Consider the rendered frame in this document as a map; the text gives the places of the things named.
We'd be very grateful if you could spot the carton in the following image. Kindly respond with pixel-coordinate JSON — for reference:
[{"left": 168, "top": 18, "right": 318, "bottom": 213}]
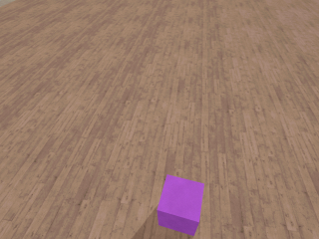
[{"left": 157, "top": 174, "right": 204, "bottom": 236}]

